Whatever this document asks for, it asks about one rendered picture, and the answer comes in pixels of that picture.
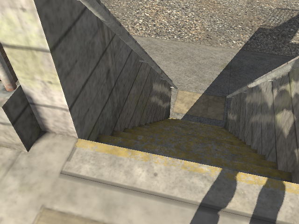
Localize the stairs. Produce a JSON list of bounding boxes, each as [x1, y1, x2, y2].
[[95, 118, 292, 183]]

